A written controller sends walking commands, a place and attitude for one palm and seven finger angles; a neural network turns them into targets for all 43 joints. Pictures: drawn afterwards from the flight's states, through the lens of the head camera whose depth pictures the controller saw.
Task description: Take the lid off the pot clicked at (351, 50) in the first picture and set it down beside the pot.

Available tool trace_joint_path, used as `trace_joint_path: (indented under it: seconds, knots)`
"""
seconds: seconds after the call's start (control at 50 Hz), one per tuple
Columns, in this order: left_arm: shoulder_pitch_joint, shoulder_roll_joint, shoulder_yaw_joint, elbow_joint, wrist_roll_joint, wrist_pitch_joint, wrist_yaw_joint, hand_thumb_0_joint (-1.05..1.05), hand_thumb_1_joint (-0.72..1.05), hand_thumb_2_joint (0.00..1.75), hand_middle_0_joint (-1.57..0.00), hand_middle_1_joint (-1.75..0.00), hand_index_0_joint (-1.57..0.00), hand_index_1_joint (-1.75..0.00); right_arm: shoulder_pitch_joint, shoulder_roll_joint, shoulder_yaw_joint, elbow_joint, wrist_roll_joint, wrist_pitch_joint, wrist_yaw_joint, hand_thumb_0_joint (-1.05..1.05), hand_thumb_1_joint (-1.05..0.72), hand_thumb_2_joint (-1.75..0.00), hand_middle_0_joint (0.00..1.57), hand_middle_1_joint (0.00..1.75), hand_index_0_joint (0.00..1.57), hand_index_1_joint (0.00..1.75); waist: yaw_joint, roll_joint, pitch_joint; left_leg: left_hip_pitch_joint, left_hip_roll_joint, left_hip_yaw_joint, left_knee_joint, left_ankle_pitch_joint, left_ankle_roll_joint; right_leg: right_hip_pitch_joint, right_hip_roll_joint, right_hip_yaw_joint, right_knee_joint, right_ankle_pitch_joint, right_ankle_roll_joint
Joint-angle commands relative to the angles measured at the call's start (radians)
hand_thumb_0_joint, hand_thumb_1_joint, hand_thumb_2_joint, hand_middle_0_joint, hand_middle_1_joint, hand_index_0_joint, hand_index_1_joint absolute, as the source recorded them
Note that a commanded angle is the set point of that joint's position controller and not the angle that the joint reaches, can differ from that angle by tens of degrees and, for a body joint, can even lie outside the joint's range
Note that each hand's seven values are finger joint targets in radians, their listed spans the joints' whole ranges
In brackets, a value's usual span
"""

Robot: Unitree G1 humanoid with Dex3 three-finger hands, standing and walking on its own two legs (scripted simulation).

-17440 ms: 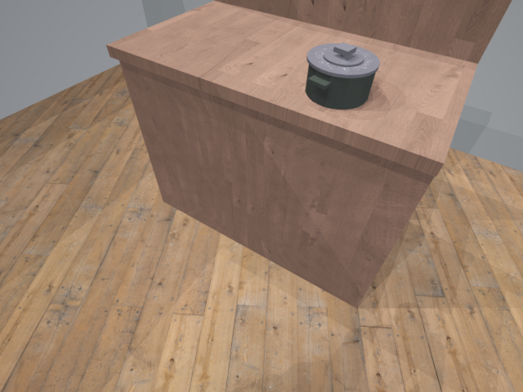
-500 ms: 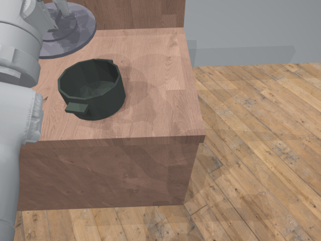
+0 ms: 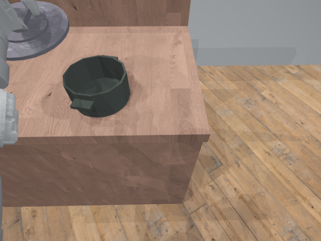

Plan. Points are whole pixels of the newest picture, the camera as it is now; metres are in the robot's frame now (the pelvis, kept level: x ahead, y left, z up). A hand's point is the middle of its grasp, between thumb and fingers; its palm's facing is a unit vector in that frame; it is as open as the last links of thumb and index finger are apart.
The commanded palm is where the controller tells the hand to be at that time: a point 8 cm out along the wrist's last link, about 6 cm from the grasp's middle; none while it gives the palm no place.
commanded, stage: move the lid sideways beside the pot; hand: left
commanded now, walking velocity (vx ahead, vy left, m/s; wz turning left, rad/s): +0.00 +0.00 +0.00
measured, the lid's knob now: (17, 16) +0.52 +0.27 +0.29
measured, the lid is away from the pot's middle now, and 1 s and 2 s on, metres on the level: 0.11 0.22 0.23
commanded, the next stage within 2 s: lower the lid onto the table in 1.44 s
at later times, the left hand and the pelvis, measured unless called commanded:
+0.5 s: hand out of the picture +0.48 +0.31 +0.30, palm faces -0.18 -0.12 -0.98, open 7.7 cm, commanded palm +0.49 +0.31 +0.37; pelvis +0.00 +0.01 +0.00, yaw +0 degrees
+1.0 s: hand out of the picture +0.47 +0.35 +0.30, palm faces -0.20 -0.17 -0.97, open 7.7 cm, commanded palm +0.49 +0.36 +0.37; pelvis +0.01 +0.00 +0.00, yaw -1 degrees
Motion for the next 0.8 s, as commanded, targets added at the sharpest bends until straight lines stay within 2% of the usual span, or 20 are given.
trace_joint_path:
  seconds: [0.0,0.04,0.1,0.16,0.18,0.24,0.26,0.32,0.34,0.36,0.4,0.44,0.46,0.5,0.54,0.6,0.64,0.66,0.72,0.78]
  knots:
    - [-0.643,0.192,0.013,-0.239,0.025,-0.012,0.057,0.00,0.68,1.00,-0.72,-1.07,-0.75,-1.04,0.015,-0.155,-0.050,-0.085,0.006,-0.025,-0.014,0.00,-0.90,-0.90,0.20,0.30,0.20,0.30,-0.013,0.066,-0.424,0.356,-0.013,-0.038,0.018,0.474,0.027,0.021,0.059,-0.019,-0.042,0.282,-0.043]
    - [-0.591,0.185,0.011,-0.211,0.014,-0.012,0.056,0.00,0.68,1.00,-0.72,-1.07,-0.75,-1.04,0.016,-0.164,-0.050,-0.080,0.011,-0.029,-0.015,0.00,-0.90,-0.90,0.20,0.30,0.20,0.30,-0.014,0.089,-0.406,0.387,-0.009,-0.045,0.025,0.529,0.018,-0.001,0.061,-0.024,-0.049,0.277,-0.049]
    - [-0.606,0.254,0.048,-0.182,0.036,-0.023,0.057,0.00,0.68,1.00,-0.72,-1.07,-0.75,-1.04,0.032,-0.166,-0.048,-0.070,0.005,-0.029,-0.021,0.00,-0.90,-0.90,0.20,0.30,0.20,0.30,-0.014,0.035,-0.401,0.329,-0.014,-0.038,0.008,0.417,0.030,0.028,0.062,-0.020,-0.056,0.252,-0.041]
    - [-0.669,0.268,0.058,-0.278,0.033,-0.044,0.062,0.00,0.68,1.00,-0.72,-1.07,-0.75,-1.04,0.039,-0.163,-0.052,-0.072,0.005,-0.044,-0.019,0.00,-0.90,-0.90,0.20,0.30,0.20,0.30,-0.006,0.111,-0.492,0.423,-0.006,-0.051,0.027,0.536,0.020,0.020,0.063,-0.018,-0.048,0.276,-0.041]
    - [-0.655,0.296,0.083,-0.262,0.039,-0.048,0.063,0.00,0.68,1.00,-0.72,-1.07,-0.75,-1.04,0.045,-0.164,-0.053,-0.071,0.002,-0.043,-0.020,0.00,-0.90,-0.90,0.20,0.30,0.20,0.30,-0.004,0.112,-0.485,0.423,-0.006,-0.056,0.036,0.568,0.019,0.014,0.065,-0.020,-0.046,0.281,-0.044]
    - [-0.585,0.254,0.050,-0.196,0.023,-0.044,0.052,0.00,0.68,1.00,-0.72,-1.07,-0.75,-1.04,0.052,-0.171,-0.052,-0.065,0.009,-0.038,-0.019,0.00,-0.90,-0.90,0.20,0.30,0.20,0.30,-0.010,0.109,-0.419,0.405,-0.004,-0.048,0.031,0.579,0.011,-0.002,0.065,-0.031,-0.056,0.280,-0.046]
    - [-0.603,0.311,0.092,-0.207,0.044,-0.046,0.056,0.00,0.68,1.00,-0.72,-1.07,-0.75,-1.04,0.058,-0.172,-0.054,-0.062,0.003,-0.034,-0.016,0.00,-0.90,-0.90,0.20,0.30,0.20,0.30,-0.004,0.088,-0.450,0.396,-0.002,-0.050,0.030,0.552,0.014,0.009,0.067,-0.023,-0.052,0.270,-0.040]
    - [-0.589,0.296,0.069,-0.178,0.044,-0.046,0.053,0.00,0.68,1.00,-0.72,-1.07,-0.75,-1.04,0.051,-0.171,-0.052,-0.067,0.006,-0.026,-0.018,0.00,-0.90,-0.90,0.20,0.30,0.20,0.30,-0.009,0.068,-0.409,0.356,-0.003,-0.045,0.019,0.494,0.020,0.009,0.064,-0.026,-0.056,0.253,-0.041]
    - [-0.577,0.269,0.050,-0.190,0.028,-0.048,0.051,0.00,0.68,1.00,-0.72,-1.07,-0.75,-1.04,0.042,-0.173,-0.050,-0.073,0.011,-0.027,-0.018,0.00,-0.90,-0.90,0.20,0.30,0.20,0.30,-0.007,0.106,-0.409,0.379,-0.003,-0.043,0.028,0.554,0.014,0.005,0.063,-0.029,-0.055,0.276,-0.046]
    - [-0.611,0.332,0.097,-0.228,0.046,-0.054,0.057,0.00,0.68,1.00,-0.72,-1.07,-0.75,-1.04,0.055,-0.173,-0.052,-0.067,0.003,-0.026,-0.016,0.00,-0.90,-0.90,0.20,0.30,0.20,0.30,0.000,0.093,-0.468,0.393,-0.001,-0.049,0.033,0.566,0.015,0.026,0.065,-0.022,-0.048,0.285,-0.040]
    - [-0.596,0.323,0.077,-0.184,0.051,-0.053,0.054,0.00,0.68,1.00,-0.72,-1.07,-0.75,-1.04,0.054,-0.173,-0.050,-0.070,0.005,-0.021,-0.018,0.00,-0.90,-0.90,0.20,0.30,0.20,0.30,-0.007,0.082,-0.424,0.363,-0.002,-0.044,0.024,0.507,0.021,0.012,0.065,-0.026,-0.056,0.253,-0.039]
    - [-0.582,0.326,0.080,-0.209,0.038,-0.061,0.053,0.00,0.68,1.00,-0.72,-1.07,-0.75,-1.04,0.045,-0.175,-0.049,-0.077,0.011,-0.022,-0.020,0.00,-0.90,-0.90,0.20,0.30,0.20,0.30,-0.001,0.123,-0.439,0.397,0.001,-0.044,0.037,0.593,0.014,0.015,0.063,-0.029,-0.050,0.287,-0.045]
    - [-0.613,0.379,0.118,-0.228,0.058,-0.064,0.057,0.00,0.68,1.00,-0.72,-1.07,-0.75,-1.04,0.056,-0.174,-0.051,-0.072,0.004,-0.022,-0.018,0.00,-0.90,-0.90,0.20,0.30,0.20,0.30,0.002,0.108,-0.483,0.402,0.003,-0.049,0.041,0.593,0.015,0.027,0.066,-0.021,-0.045,0.286,-0.038]
    - [-0.549,0.342,0.081,-0.129,0.054,-0.057,0.050,0.00,0.68,1.00,-0.72,-1.07,-0.75,-1.04,0.054,-0.172,-0.047,-0.070,0.011,-0.014,-0.024,0.00,-0.90,-0.90,0.20,0.30,0.20,0.30,-0.012,0.051,-0.393,0.334,0.001,-0.037,0.028,0.491,0.026,0.015,0.064,-0.025,-0.059,0.254,-0.035]
    - [-0.551,0.285,0.030,-0.143,0.031,-0.057,0.044,0.00,0.68,1.00,-0.72,-1.07,-0.75,-1.04,0.038,-0.177,-0.042,-0.071,0.022,-0.015,-0.025,0.00,-0.90,-0.90,0.20,0.30,0.20,0.30,-0.014,0.091,-0.369,0.345,0.004,-0.035,0.017,0.499,0.019,0.000,0.062,-0.033,-0.065,0.248,-0.041]
    - [-0.615,0.386,0.088,-0.188,0.057,-0.065,0.050,0.00,0.68,1.00,-0.72,-1.07,-0.75,-1.04,0.051,-0.179,-0.041,-0.066,0.013,-0.021,-0.031,0.00,-0.90,-0.90,0.20,0.30,0.20,0.30,-0.011,0.098,-0.427,0.351,0.000,-0.031,0.019,0.459,0.030,0.031,0.061,-0.019,-0.068,0.255,-0.036]
    - [-0.606,0.355,0.064,-0.211,0.043,-0.072,0.045,0.00,0.68,1.00,-0.72,-1.07,-0.75,-1.04,0.045,-0.174,-0.038,-0.070,0.020,-0.029,-0.034,0.00,-0.90,-0.90,0.20,0.30,0.20,0.30,-0.008,0.138,-0.452,0.396,0.004,-0.031,0.034,0.569,0.025,0.032,0.061,-0.024,-0.061,0.300,-0.038]
    - [-0.627,0.411,0.111,-0.229,0.058,-0.075,0.050,0.00,0.68,1.00,-0.72,-1.07,-0.75,-1.04,0.063,-0.177,-0.043,-0.063,0.011,-0.029,-0.032,0.00,-0.90,-0.90,0.20,0.30,0.20,0.30,-0.002,0.135,-0.489,0.413,0.009,-0.041,0.038,0.582,0.022,0.034,0.064,-0.020,-0.057,0.292,-0.031]
    - [-0.548,0.389,0.084,-0.110,0.059,-0.070,0.043,0.00,0.68,1.00,-0.72,-1.07,-0.75,-1.04,0.060,-0.178,-0.038,-0.062,0.016,-0.023,-0.035,0.00,-0.90,-0.90,0.20,0.30,0.20,0.30,-0.013,0.082,-0.377,0.326,0.004,-0.026,0.024,0.461,0.028,0.019,0.064,-0.025,-0.071,0.248,-0.031]
    - [-0.560,0.404,0.079,-0.117,0.058,-0.072,0.044,0.00,0.68,1.00,-0.72,-1.07,-0.75,-1.04,0.056,-0.183,-0.033,-0.057,0.019,-0.020,-0.037,0.00,-0.90,-0.90,0.20,0.30,0.20,0.30,-0.011,0.098,-0.377,0.314,0.006,-0.021,0.022,0.473,0.032,0.032,0.061,-0.022,-0.068,0.279,-0.033]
